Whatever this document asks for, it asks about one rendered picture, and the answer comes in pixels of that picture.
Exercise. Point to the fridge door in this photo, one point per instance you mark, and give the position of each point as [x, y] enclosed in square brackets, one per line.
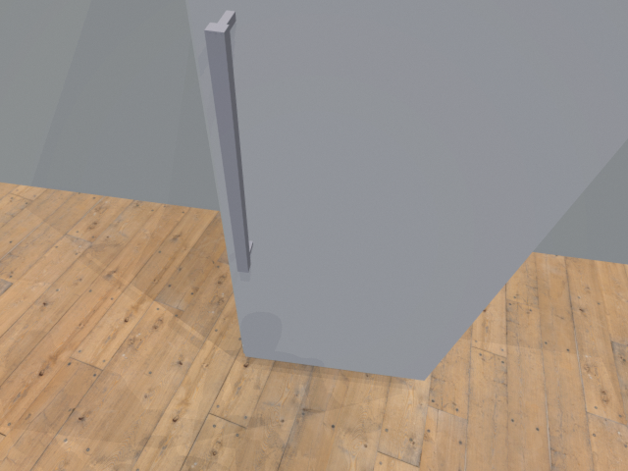
[401, 159]

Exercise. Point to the handle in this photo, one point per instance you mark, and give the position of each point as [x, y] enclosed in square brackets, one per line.
[219, 50]

